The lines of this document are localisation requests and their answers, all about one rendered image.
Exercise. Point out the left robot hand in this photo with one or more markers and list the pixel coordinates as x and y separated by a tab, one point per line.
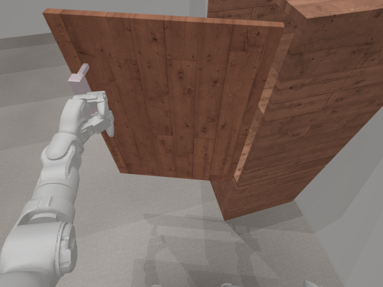
77	120

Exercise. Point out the left robot upper arm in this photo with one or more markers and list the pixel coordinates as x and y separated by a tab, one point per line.
38	255

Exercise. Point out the handle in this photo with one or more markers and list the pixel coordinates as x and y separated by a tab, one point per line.
79	84

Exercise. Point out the left robot forearm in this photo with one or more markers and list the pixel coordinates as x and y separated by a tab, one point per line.
56	190

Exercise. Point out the cupboard door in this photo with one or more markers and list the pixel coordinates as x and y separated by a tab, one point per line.
183	90

